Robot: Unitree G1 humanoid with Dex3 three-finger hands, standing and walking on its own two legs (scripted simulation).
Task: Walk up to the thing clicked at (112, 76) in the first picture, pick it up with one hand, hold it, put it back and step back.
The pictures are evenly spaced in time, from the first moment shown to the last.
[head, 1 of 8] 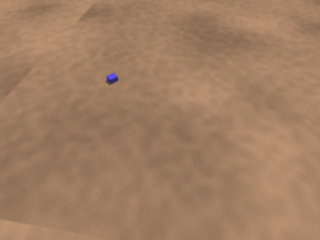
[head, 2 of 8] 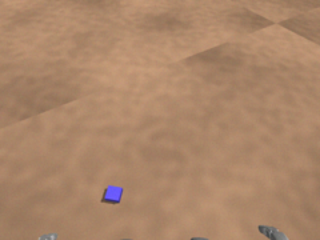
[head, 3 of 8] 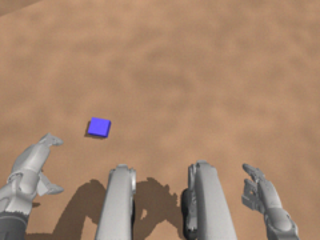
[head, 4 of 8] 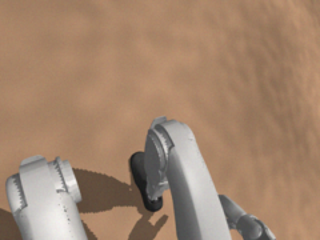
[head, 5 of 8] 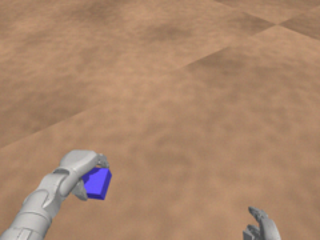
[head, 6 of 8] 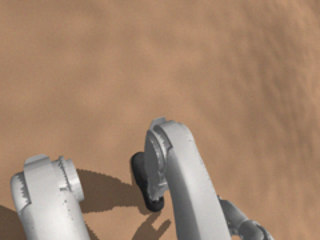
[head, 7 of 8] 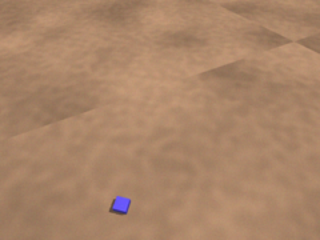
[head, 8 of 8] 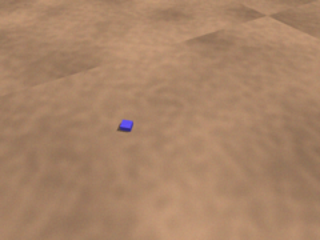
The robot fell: no
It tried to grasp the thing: yes
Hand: left
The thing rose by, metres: 0.67
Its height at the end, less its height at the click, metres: +0.00
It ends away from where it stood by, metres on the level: 0.03
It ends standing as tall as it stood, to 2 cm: yes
